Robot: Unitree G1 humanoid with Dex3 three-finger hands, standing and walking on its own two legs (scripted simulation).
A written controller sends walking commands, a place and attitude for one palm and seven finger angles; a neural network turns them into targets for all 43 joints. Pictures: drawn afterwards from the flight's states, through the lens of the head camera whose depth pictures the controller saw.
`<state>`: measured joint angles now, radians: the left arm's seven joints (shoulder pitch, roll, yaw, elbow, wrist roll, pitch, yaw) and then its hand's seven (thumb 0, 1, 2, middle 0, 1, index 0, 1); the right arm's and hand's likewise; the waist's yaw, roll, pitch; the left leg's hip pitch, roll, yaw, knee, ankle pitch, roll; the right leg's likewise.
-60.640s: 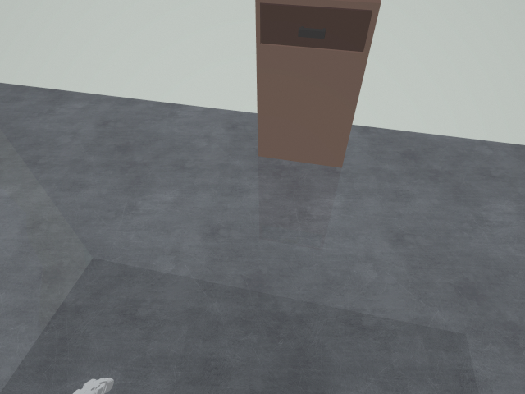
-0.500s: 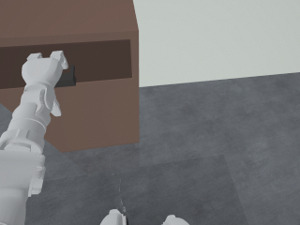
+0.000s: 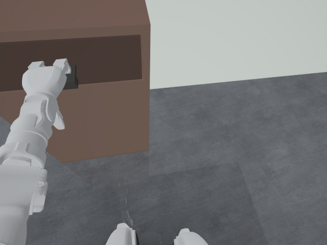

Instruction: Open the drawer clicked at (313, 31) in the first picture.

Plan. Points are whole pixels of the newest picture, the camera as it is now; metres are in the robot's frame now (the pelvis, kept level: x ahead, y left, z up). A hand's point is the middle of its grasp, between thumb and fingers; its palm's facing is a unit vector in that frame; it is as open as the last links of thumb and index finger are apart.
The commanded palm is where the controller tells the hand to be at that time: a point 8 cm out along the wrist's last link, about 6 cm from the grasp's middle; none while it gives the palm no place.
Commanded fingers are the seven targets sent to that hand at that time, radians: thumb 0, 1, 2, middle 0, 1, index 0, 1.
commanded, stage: lower the fingers behind the handle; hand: left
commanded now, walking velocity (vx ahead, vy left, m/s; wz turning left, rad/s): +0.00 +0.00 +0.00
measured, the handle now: (54, 75) +0.54 +0.25 +0.03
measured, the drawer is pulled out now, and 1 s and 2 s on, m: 0.00 0.00 0.05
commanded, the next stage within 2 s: close the thumb around the handle in 0.52 s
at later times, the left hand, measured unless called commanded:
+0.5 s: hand (55, 97) +0.49 +0.24 +0.02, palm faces -0.09 -0.03 -1.00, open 13.8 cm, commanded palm +0.48 +0.24 +0.07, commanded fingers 0.00 -0.50 0.30 -0.30 -1.20 -0.30 -1.20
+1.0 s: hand (55, 96) +0.49 +0.24 +0.02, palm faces -0.08 -0.04 -1.00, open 9.8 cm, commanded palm +0.48 +0.24 +0.07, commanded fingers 0.00 0.62 0.78 -0.38 -1.32 -0.38 -1.32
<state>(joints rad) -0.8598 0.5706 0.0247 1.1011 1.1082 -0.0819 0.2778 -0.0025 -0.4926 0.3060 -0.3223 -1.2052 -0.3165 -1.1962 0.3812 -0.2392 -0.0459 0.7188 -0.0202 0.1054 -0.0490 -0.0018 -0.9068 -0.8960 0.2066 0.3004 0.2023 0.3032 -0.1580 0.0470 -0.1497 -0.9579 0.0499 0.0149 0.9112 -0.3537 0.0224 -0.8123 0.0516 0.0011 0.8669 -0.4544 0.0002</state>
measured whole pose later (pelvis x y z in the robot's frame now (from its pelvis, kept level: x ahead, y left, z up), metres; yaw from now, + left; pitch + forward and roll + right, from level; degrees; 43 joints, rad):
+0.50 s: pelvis -0.01 +0.00 +0.00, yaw +0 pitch +22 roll -3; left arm -0.87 0.56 0.01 1.13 1.10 -0.04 0.29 0.00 -0.49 0.31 -0.31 -1.20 -0.32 -1.20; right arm 0.37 -0.24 -0.03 0.72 -0.01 0.11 -0.05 0.00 -0.91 -0.90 0.21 0.30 0.20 0.30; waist -0.16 0.05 -0.15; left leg -0.96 0.05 0.01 0.92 -0.35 0.02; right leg -0.81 0.06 0.00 0.88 -0.45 0.00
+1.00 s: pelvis -0.01 +0.00 +0.00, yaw +0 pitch +22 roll -3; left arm -0.87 0.56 0.01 1.13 1.10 -0.03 0.30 0.00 0.10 0.56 -0.35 -1.26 -0.36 -1.26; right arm 0.37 -0.24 -0.03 0.73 -0.01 0.11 -0.05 0.00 -0.91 -0.90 0.21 0.30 0.20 0.30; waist -0.16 0.05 -0.15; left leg -0.97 0.06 0.01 0.93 -0.35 0.02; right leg -0.82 0.06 0.00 0.88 -0.45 0.00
